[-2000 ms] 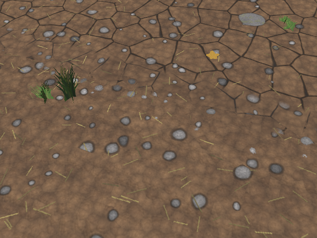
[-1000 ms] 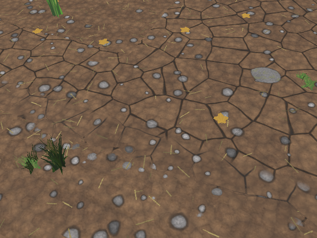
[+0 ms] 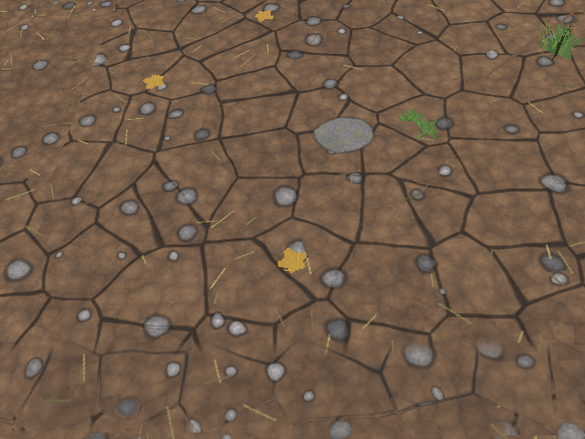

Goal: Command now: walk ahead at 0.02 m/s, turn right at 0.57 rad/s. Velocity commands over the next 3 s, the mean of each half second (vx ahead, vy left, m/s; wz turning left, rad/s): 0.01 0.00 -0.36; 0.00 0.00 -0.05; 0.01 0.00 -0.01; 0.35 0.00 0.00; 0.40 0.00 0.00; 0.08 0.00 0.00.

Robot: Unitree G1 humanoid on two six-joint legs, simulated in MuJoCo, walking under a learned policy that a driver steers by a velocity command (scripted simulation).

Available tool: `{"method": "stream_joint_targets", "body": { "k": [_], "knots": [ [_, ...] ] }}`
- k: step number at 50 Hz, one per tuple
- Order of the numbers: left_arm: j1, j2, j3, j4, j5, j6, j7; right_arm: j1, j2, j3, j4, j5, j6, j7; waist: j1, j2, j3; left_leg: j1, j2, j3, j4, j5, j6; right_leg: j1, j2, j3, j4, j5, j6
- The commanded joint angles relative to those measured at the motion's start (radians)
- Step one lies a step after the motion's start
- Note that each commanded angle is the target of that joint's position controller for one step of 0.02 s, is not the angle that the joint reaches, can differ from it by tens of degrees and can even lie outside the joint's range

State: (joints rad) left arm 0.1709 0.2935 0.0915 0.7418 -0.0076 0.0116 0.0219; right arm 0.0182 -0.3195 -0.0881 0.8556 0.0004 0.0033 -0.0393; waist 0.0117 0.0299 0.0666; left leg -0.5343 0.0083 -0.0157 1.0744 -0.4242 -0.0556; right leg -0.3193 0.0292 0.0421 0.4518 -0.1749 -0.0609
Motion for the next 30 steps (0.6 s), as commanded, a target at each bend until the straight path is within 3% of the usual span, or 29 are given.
{"method": "stream_joint_targets", "body": {
  "k": [1,6,10,13,14,15,16,17,18,20,22,24,26,28,29,30],
  "knots": [
    [-0.007,0.176,0.043,-0.070,-0.003,-0.010,0.016,0.007,-0.064,-0.014,-0.050,0.003,-0.009,-0.006,-0.013,-0.135,-0.195,-0.057,-0.001,-0.047,-0.103,0.052,-0.013,0.244,-0.239,0.267,-0.097,0.430,-0.183],
    [-0.032,0.192,0.046,-0.082,-0.001,0.004,0.020,-0.003,-0.066,-0.010,-0.052,0.005,-0.010,0.003,0.002,-0.171,-0.170,0.056,-0.023,-0.060,-0.281,0.085,-0.027,0.154,-0.213,0.325,-0.109,0.228,-0.174],
    [-0.046,0.167,0.030,-0.084,0.007,0.013,0.014,0.039,-0.078,-0.010,-0.041,0.010,-0.022,0.020,0.007,-0.195,-0.175,0.154,-0.020,-0.041,-0.395,0.075,-0.010,0.144,-0.210,0.357,-0.068,0.252,-0.159],
    [-0.057,0.143,0.012,-0.081,-0.002,0.024,0.019,0.109,-0.071,-0.008,-0.022,0.002,-0.036,0.038,-0.039,-0.170,-0.168,0.320,-0.012,-0.019,-0.686,0.283,0.037,0.106,-0.155,0.346,-0.001,0.214,-0.093],
    [-0.023,0.114,0.002,-0.079,0.006,0.024,0.022,0.125,-0.122,-0.016,-0.023,-0.016,-0.038,0.038,-0.023,-0.073,-0.170,0.403,0.106,-0.128,-0.736,0.374,0.079,0.037,-0.092,0.291,0.087,0.069,-0.038],
    [0.044,0.076,-0.008,-0.075,0.020,0.017,0.018,0.103,-0.185,-0.022,-0.039,-0.027,-0.031,0.031,0.040,0.158,-0.166,0.470,0.288,-0.314,-0.738,0.634,0.176,-0.090,0.061,0.148,0.267,-0.303,0.023],
    [-0.011,0.132,0.011,-0.100,0.015,0.007,0.020,0.102,-0.161,-0.013,-0.035,-0.052,-0.035,0.033,0.003,0.237,-0.140,0.365,0.399,-0.466,-0.780,0.613,0.340,-0.155,0.077,0.121,0.418,-0.480,0.064],
    [-0.022,0.195,0.031,-0.082,0.004,0.005,0.023,0.075,-0.142,-0.009,-0.050,-0.045,-0.043,0.033,-0.005,0.150,-0.116,0.350,0.366,-0.431,-0.788,0.549,0.353,-0.158,0.050,0.151,0.558,-0.444,0.080],
    [-0.014,0.195,0.039,-0.065,-0.003,0.010,0.024,0.045,-0.131,-0.007,-0.049,-0.027,-0.044,0.028,0.007,0.118,-0.102,0.361,0.312,-0.356,-0.775,0.515,0.312,-0.180,0.048,0.149,0.617,-0.388,0.094],
    [0.009,0.139,0.028,-0.037,0.003,0.026,0.029,0.022,-0.088,0.009,-0.048,-0.002,-0.045,0.024,0.014,0.103,-0.087,0.374,0.251,-0.265,-0.759,0.508,0.268,-0.173,0.031,0.158,0.624,-0.316,0.127],
    [0.000,0.083,0.009,-0.032,0.000,0.025,0.023,0.037,-0.069,0.018,-0.028,-0.002,-0.036,0.021,0.009,0.121,-0.091,0.388,0.198,-0.186,-0.752,0.525,0.251,-0.115,0.008,0.093,0.481,-0.280,0.146],
    [-0.040,0.041,-0.012,-0.034,0.001,0.017,0.017,0.062,-0.083,0.016,-0.012,-0.005,-0.024,0.018,-0.024,0.146,-0.110,0.404,0.177,-0.151,-0.732,0.554,0.241,-0.023,-0.025,0.019,0.286,-0.273,0.153],
    [-0.038,0.057,-0.009,-0.019,-0.008,0.013,0.015,0.099,-0.112,0.012,0.004,-0.001,-0.014,0.018,-0.037,0.154,-0.120,0.417,0.184,-0.167,-0.708,0.581,0.246,0.054,-0.018,-0.016,0.119,-0.202,0.147],
    [0.010,0.079,-0.003,0.014,-0.003,0.014,0.011,0.117,-0.103,0.018,0.017,0.012,-0.015,0.023,-0.011,0.128,-0.110,0.382,0.166,-0.159,-0.689,0.557,0.205,0.181,-0.015,-0.024,-0.127,0.024,0.110],
    [0.010,0.117,0.002,0.012,0.005,0.016,0.015,0.140,-0.089,0.025,0.023,0.006,-0.026,0.028,-0.022,0.080,-0.128,0.329,0.155,-0.155,-0.685,0.499,0.155,0.270,-0.068,0.044,-0.127,0.147,0.081],
    [0.023,0.177,0.012,0.010,0.013,0.020,0.022,0.155,-0.073,0.032,0.017,-0.018,-0.041,0.040,-0.053,-0.044,-0.161,0.277,0.100,-0.090,-0.631,0.409,0.108,0.335,-0.155,0.118,-0.049,0.376,0.038]
  ]
}}
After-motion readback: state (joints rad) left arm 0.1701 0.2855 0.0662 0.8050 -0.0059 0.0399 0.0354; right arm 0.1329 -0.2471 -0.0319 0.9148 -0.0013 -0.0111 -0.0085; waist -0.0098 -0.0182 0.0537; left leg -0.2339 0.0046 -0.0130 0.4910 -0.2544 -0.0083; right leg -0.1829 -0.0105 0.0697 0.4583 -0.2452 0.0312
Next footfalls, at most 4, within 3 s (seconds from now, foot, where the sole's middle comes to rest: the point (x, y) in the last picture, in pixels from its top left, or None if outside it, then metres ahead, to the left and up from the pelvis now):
0.28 left None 0.08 0.15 -0.78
0.58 right None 0.01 -0.11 -0.78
2.10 right None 0.40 -0.16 -0.78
2.56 left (325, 330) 0.67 0.02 -0.78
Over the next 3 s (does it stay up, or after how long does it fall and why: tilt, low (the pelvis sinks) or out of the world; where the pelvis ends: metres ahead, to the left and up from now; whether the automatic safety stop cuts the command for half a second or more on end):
stays up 0.56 -0.07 -0.01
